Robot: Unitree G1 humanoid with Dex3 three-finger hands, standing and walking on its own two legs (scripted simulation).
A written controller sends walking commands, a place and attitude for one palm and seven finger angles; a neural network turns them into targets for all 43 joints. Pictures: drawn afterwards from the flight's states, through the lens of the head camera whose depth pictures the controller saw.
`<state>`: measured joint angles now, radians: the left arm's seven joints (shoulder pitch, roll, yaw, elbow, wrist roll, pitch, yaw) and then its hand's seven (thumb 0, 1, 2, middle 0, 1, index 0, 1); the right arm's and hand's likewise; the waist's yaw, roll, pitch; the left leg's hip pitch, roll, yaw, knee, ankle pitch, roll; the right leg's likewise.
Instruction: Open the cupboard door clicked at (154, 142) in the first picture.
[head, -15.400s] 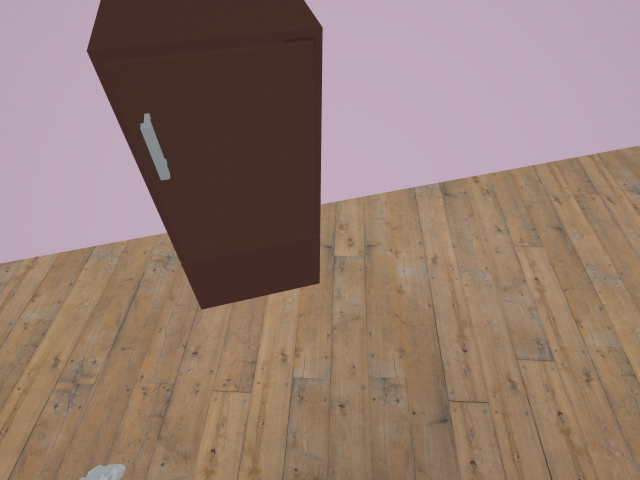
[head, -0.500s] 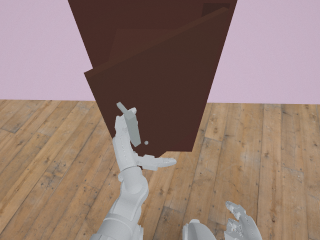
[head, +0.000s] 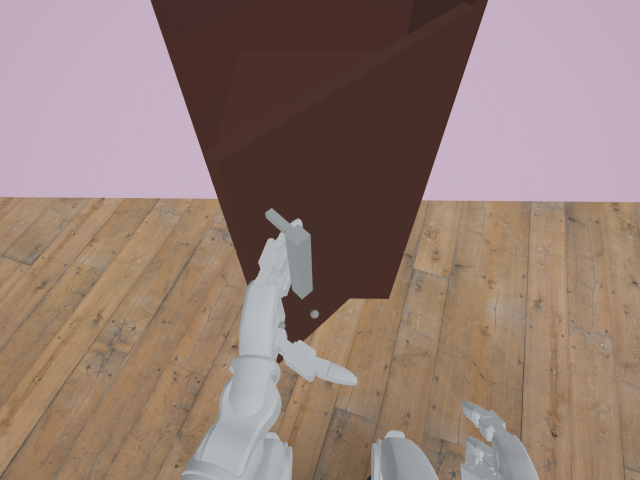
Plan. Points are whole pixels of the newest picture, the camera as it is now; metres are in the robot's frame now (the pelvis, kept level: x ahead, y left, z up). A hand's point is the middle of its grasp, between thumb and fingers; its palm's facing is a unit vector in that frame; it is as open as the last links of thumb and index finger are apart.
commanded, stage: slide the hand sideways off the handle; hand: left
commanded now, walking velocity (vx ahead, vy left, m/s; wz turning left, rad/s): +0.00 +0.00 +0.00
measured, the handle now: (289, 255) +0.38 +0.06 +0.05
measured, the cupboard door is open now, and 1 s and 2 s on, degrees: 45 45 45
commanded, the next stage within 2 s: draw the hand back to the body in 0.78 s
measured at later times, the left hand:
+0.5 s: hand (271, 359) +0.25 +0.07 +0.04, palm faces -0.01 -1.00 +0.00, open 16.3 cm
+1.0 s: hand (239, 376) +0.23 +0.10 +0.05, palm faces -0.03 -1.00 -0.03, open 16.3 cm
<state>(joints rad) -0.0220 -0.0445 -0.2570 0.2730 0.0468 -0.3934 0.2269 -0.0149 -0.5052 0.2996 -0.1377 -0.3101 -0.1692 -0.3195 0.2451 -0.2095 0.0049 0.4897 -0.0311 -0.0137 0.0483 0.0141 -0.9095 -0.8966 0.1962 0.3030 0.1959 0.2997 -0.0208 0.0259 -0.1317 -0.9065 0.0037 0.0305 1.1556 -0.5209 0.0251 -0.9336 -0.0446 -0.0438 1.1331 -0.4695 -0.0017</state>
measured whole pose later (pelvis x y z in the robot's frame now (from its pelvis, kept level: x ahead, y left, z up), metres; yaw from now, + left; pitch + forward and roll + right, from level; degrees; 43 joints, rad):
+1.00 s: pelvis +0.01 -0.02 -0.01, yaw +1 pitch +16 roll -1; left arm 0.45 0.15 -0.08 -0.21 -0.12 -0.35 -0.06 -0.02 -0.50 0.30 -0.15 -0.30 -0.15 -0.30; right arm 0.25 -0.22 0.01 0.41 0.00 -0.08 -0.03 0.02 -0.91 -0.90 0.20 0.30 0.20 0.30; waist 0.00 0.04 -0.14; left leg -0.94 0.03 -0.03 1.24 -0.58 -0.01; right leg -0.96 -0.02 -0.10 1.21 -0.53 -0.04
